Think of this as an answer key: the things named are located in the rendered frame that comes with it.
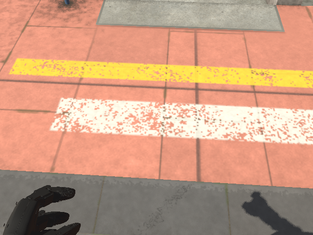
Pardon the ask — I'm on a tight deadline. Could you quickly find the left robot hand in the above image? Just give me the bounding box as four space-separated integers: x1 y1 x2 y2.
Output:
3 185 81 235

